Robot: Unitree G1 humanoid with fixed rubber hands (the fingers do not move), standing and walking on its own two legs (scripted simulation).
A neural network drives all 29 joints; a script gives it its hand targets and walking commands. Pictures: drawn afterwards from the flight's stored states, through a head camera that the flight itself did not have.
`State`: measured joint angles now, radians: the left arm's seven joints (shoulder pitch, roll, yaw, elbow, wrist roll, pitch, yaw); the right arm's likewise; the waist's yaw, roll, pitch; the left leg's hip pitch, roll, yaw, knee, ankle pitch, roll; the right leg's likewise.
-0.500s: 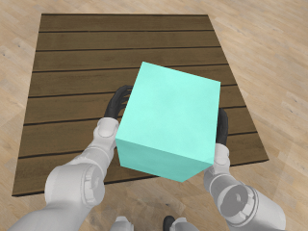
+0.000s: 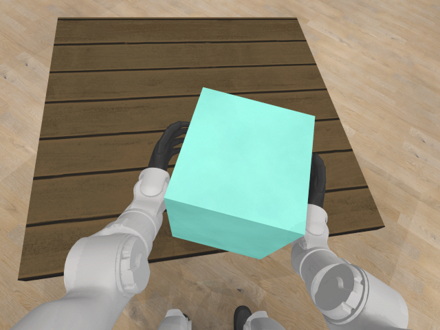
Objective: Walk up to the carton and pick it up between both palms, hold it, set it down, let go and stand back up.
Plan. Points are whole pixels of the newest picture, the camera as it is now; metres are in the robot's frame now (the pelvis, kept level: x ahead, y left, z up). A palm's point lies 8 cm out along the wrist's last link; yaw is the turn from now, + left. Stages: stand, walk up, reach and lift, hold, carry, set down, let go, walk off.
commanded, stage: reach and lift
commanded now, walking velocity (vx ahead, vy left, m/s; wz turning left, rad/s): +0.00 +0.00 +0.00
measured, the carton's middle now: (235, 183) +0.40 -0.02 -0.05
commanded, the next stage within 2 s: none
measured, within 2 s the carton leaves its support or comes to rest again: leaves its support in 0.48 s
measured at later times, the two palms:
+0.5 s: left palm (161, 167) +0.42 +0.12 -0.02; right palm (315, 198) +0.36 -0.17 -0.02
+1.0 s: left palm (157, 157) +0.41 +0.12 +0.03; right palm (327, 178) +0.38 -0.17 +0.04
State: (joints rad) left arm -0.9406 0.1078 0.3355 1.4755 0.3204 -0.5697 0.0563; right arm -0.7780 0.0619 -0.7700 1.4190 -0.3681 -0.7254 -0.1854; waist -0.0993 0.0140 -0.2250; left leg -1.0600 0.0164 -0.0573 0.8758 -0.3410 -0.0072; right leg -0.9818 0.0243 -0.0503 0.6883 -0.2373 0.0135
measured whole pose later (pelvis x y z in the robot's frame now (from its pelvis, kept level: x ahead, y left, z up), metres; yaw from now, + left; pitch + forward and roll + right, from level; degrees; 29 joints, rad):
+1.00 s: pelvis +0.00 -0.01 +0.02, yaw +1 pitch +25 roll -5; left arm -0.88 0.12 0.12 1.51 0.03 -0.56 0.11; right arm -0.75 0.03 -0.34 1.30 -0.10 -0.48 -0.20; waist -0.10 0.05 -0.28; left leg -0.91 0.03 -0.06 0.78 -0.31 -0.01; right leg -0.83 0.03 -0.05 0.60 -0.20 0.01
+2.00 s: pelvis +0.00 -0.04 +0.05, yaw +4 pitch +4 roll -2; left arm -0.72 0.09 0.11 0.97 0.04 0.10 0.07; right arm -0.61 -0.01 -0.07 0.83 0.10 0.13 -0.27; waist -0.09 0.04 -0.20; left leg -0.32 0.02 -0.06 0.46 -0.20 -0.01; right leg -0.28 0.02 -0.05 0.34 -0.14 0.00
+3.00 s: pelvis +0.00 -0.03 +0.06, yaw +4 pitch -1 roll -2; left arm -0.66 0.02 0.21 0.48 0.19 0.52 0.04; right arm -0.64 -0.05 -0.02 0.66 0.18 0.32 -0.25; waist -0.07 0.00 -0.13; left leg -0.20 0.01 -0.06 0.41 -0.19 -0.01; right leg -0.14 0.02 -0.05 0.27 -0.12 0.00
